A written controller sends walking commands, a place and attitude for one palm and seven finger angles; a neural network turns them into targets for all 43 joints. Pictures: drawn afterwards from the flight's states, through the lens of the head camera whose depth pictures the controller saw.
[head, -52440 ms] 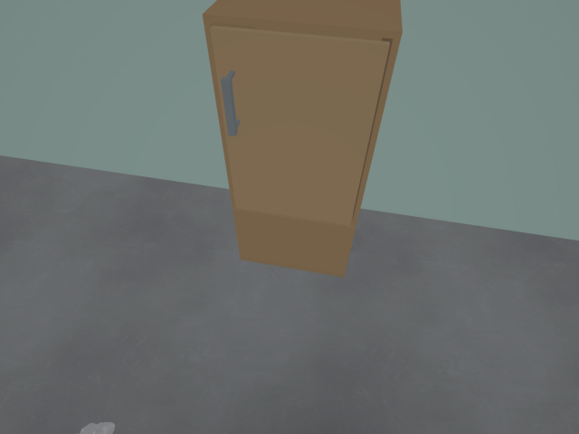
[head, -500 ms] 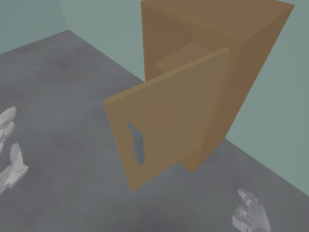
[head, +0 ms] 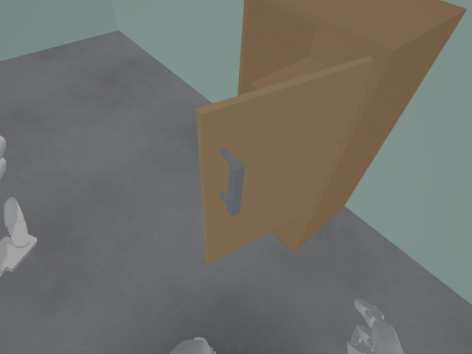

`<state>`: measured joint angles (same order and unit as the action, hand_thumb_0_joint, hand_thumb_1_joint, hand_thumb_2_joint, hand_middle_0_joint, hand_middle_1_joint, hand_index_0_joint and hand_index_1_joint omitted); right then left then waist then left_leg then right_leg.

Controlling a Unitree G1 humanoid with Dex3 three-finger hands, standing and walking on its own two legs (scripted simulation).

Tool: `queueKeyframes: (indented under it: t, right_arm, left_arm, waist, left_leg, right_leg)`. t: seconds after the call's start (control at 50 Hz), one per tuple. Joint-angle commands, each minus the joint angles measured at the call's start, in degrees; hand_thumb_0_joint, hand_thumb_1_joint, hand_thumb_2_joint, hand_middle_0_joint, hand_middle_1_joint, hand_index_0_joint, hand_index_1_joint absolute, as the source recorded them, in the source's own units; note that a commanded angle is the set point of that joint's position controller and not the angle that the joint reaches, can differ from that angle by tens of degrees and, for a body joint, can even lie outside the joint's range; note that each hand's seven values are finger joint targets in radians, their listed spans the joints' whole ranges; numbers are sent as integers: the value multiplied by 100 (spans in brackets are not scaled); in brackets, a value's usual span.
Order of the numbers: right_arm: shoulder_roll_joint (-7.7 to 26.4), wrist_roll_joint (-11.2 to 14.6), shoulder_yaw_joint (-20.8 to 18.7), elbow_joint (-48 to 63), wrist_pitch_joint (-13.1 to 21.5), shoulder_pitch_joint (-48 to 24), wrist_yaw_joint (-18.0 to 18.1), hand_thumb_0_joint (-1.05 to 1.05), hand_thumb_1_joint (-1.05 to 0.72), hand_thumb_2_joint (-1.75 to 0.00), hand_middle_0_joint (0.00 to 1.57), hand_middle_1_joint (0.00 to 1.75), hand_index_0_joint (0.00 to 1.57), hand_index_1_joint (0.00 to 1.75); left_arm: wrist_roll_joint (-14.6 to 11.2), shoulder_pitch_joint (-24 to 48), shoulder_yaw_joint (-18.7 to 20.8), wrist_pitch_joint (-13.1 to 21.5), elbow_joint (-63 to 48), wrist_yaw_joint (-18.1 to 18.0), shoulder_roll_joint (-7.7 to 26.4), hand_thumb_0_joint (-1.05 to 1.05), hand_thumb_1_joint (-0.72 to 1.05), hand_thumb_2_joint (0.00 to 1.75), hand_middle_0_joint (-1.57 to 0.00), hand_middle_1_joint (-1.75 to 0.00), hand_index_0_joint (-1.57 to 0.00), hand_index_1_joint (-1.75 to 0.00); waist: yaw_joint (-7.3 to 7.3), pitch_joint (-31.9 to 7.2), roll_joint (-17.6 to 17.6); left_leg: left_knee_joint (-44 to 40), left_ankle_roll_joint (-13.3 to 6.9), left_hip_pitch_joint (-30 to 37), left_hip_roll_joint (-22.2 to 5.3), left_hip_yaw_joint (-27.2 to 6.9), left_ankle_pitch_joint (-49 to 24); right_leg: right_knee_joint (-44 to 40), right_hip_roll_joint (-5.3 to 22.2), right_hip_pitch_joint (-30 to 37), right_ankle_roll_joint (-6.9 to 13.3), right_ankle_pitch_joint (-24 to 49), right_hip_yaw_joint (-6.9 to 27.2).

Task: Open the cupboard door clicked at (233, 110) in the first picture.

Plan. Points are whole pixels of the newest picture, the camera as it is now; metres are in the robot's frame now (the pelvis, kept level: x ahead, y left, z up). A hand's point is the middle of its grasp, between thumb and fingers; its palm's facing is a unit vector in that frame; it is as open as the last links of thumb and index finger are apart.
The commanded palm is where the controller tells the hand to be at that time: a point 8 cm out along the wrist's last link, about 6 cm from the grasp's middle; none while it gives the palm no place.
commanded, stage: step back with the hand held close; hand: left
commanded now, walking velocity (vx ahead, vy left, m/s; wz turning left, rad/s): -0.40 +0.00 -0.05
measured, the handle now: (229, 183) +0.42 +0.05 +0.02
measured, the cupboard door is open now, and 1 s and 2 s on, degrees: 80 80 80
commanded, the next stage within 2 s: stop stepping back and stand still in 0.36 s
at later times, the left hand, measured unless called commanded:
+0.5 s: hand (19, 304) +0.13 +0.23 +0.18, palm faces +0.25 -0.84 -0.48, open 7.4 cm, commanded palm +0.07 +0.28 +0.19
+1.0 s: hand out of the picture +0.09 +0.26 +0.17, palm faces +0.37 -0.83 -0.42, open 7.4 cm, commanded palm +0.04 +0.29 +0.19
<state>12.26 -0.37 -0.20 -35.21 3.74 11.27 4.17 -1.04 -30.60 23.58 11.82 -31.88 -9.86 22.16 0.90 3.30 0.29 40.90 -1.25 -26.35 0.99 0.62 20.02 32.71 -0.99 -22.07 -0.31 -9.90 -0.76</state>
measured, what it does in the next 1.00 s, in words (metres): walks backwards: right foot, then left foot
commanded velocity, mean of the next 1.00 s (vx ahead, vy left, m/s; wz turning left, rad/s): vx -0.09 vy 0.02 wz -0.01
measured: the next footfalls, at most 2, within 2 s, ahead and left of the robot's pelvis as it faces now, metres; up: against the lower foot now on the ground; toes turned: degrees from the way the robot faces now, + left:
right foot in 0.44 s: -0.16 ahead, -0.09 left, +0.00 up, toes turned -5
left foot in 0.60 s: -0.05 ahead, +0.10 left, +0.00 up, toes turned -7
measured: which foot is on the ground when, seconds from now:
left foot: down 0.00-0.48, up 0.50-0.58, down 0.60-1.00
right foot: down 0.00-0.06, up 0.08-0.42, down 0.44-1.00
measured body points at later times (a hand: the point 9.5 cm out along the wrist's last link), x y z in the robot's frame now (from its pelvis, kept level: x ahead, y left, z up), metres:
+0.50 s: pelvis -0.10 +0.00 +0.00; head -0.06 +0.02 +0.45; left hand +0.11 +0.27 +0.21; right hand +0.09 -0.23 -0.07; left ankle +0.08 +0.08 -0.72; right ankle -0.23 -0.10 -0.72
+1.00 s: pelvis -0.13 +0.01 +0.01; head -0.15 +0.02 +0.45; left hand +0.06 +0.30 +0.19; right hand -0.03 -0.25 -0.08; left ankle -0.04 +0.08 -0.72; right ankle -0.23 -0.10 -0.72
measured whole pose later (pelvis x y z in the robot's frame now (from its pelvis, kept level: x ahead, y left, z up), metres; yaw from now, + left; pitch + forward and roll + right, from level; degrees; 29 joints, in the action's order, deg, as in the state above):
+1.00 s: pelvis -0.13 +0.01 +0.01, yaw -6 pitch -2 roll -1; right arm 12.0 -0.4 0.0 -40.5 7.1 15.4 5.4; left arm -2.3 -29.3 23.8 11.9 -24.5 -8.4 23.4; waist 0.3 -0.9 1.2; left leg 32.1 -3.2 -20.9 2.2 1.5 9.5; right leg 33.0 -1.0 -5.2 0.3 -25.5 0.3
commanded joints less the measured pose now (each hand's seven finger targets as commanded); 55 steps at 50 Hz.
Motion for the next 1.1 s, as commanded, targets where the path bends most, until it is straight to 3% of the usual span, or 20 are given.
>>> queueKeyframes:
  t: [0.0,0.04,0.06,0.1,0.12,0.28,0.36,0.44,0.48,0.52,0.58,0.64,0.7,0.8,0.84,0.88,0.92,0.96,1.0,1.08]
  right_arm:
    - [726,30,-275,867,220,-513,94,0,-90,-90,20,30,20,30]
    - [929,-22,-331,967,321,-791,164,0,-90,-90,20,30,20,30]
    - [733,-91,-345,966,416,-680,152,0,-90,-90,20,30,20,30]
    - [681,-96,-433,819,560,-612,34,0,-90,-90,20,30,20,30]
    - [661,-82,-439,760,624,-626,-9,0,-90,-90,20,30,20,30]
    - [626,-145,-276,452,644,-431,-71,0,-90,-90,20,30,20,30]
    - [571,-174,-231,544,422,-512,-146,0,-90,-90,20,30,20,30]
    - [475,-168,-80,585,287,-690,-125,0,-90,-90,20,30,20,30]
    - [569,56,-165,765,350,-704,-34,0,-90,-90,20,30,20,30]
    - [456,38,-33,818,247,-712,38,0,-90,-90,20,30,20,30]
    - [759,84,-81,720,358,-478,155,0,-90,-90,20,30,20,30]
    - [820,10,-96,703,522,-512,195,0,-90,-90,20,30,20,30]
    - [749,-10,-149,762,580,-498,153,0,-90,-90,20,30,20,30]
    - [690,8,-256,595,537,-326,87,0,-90,-90,20,30,20,30]
    - [733,18,-244,529,594,-306,95,0,-90,-90,20,30,20,30]
    - [697,36,-200,497,685,-236,155,0,-90,-90,20,30,20,30]
    - [716,17,-161,489,733,-258,188,0,-90,-90,20,30,20,30]
    - [650,-52,-156,508,841,-298,172,0,-90,-90,20,30,20,30]
    - [586,-81,-157,573,864,-364,102,0,-90,-90,20,30,20,30]
    - [573,-55,-137,764,720,-426,13,0,-90,-90,20,30,20,30]
  left_arm:
    - [-64,386,817,287,-1240,-176,1314,0,90,90,-20,-30,-20,-30]
    - [34,215,1210,445,-1391,-164,1510,0,90,90,-20,-30,-20,-30]
    - [46,330,1217,474,-1602,-135,1466,0,90,90,-20,-30,-20,-30]
    - [-25,346,1162,464,-1550,-124,1402,0,90,90,-20,-30,-20,-30]
    - [-76,136,1052,429,-1503,-142,1261,0,90,90,-20,-30,-20,-30]
    - [-254,213,550,257,-1419,-38,1111,0,90,90,-20,-30,-20,-30]
    - [-420,13,841,337,-1441,116,1447,0,90,90,-20,-30,-20,-30]
    - [-496,76,1390,588,-1597,103,2093,0,90,90,-20,-30,-20,-30]
    - [-439,-287,1157,378,-1199,147,1720,0,90,90,-20,-30,-20,-30]
    - [-373,-534,1208,131,-922,137,1626,0,90,90,-20,-30,-20,-30]
    - [-339,98,904,90,-700,73,1433,0,90,90,-20,-30,-20,-30]
    - [-275,283,885,184,-576,49,1530,0,90,90,-20,-30,-20,-30]
    - [-251,-1,802,231,-762,67,1352,0,90,90,-20,-30,-20,-30]
    - [-243,-112,814,236,-921,34,1356,0,90,90,-20,-30,-20,-30]
    - [-185,405,820,260,-856,-7,1414,0,90,90,-20,-30,-20,-30]
    - [-133,606,727,314,-408,9,1272,0,90,90,-20,-30,-20,-30]
    - [-132,716,728,359,-328,41,1313,0,90,90,-20,-30,-20,-30]
    - [-124,856,670,413,-517,44,1266,0,90,90,-20,-30,-20,-30]
    - [-106,580,681,357,-634,30,1208,0,90,90,-20,-30,-20,-30]
    - [-140,-464,651,202,-754,94,1072,0,90,90,-20,-30,-20,-30]
  waist:
    - [-194,-496,-45]
    - [-79,-632,-2133]
    - [-116,-887,-2028]
    - [-86,-948,-848]
    - [-43,-1094,-761]
    - [-98,-1592,-1412]
    - [12,-1930,-1354]
    - [-54,-1650,87]
    - [-62,-1151,1140]
    - [-162,-908,542]
    - [-237,-659,-581]
    - [-140,-619,-1015]
    - [-97,-537,-706]
    - [-173,-386,369]
    - [-220,-223,172]
    - [-248,-89,-148]
    - [-228,-337,-1081]
    - [-172,-498,-1453]
    - [-59,-582,-1064]
    - [-61,-712,-847]
  left_leg:
    - [-1197,-58,788,-405,-630,311]
    - [-3437,-633,-1411,-1836,-2416,2460]
    - [-3897,-865,-1687,-2218,-2827,2500]
    - [-3104,-842,-328,-2019,-2305,1010]
    - [-2869,-760,365,-1839,-1868,409]
    - [-3469,-166,2042,-1352,-1052,-473]
    - [-2786,201,2502,-1156,-532,-2514]
    - [-667,320,2373,-531,33,-922]
    - [487,254,1627,-5,103,-519]
    - [46,130,1086,-171,-15,-769]
    - [-1248,-90,1938,-535,-368,-2621]
    - [-2147,-311,1484,-911,-1326,-1245]
    - [-2634,-9,805,-619,-1071,508]
    - [102,206,1280,-141,-236,-808]
    - [-191,139,1109,-257,-222,-837]
    - [-1165,18,1508,-341,-270,-1169]
    - [-1949,-157,1932,-775,-1193,-1318]
    - [-3266,-308,1419,-1375,-2524,343]
    - [-3633,-335,768,-1342,-2131,1341]
    - [-2724,148,322,-521,-686,732]
  right_leg:
    - [-988,764,-619,280,-1234,742]
    - [1687,-356,1358,-103,-1210,89]
    - [3205,-563,1628,-84,-1452,297]
    - [3620,-413,417,-18,-1752,597]
    - [3428,-318,39,-22,-1771,516]
    - [602,-497,613,117,-2261,-200]
    - [-1352,-387,1175,293,-1185,-216]
    - [-2111,1351,-169,633,228,822]
    - [-1647,1299,-95,568,1416,556]
    - [-1137,1163,424,488,2095,385]
    - [-740,450,290,-103,1137,70]
    - [-765,20,558,-97,-890,2]
    - [-1269,14,1151,160,-1747,25]
    - [-2173,1320,-115,865,-1914,1174]
    - [-1837,1306,163,791,-1010,1008]
    - [-1235,738,329,385,-471,493]
    - [-377,109,233,56,-787,-1]
    - [766,-178,598,23,-1891,70]
    - [762,-143,1183,125,-2002,65]
    - [-1211,-33,2005,265,-1350,-58]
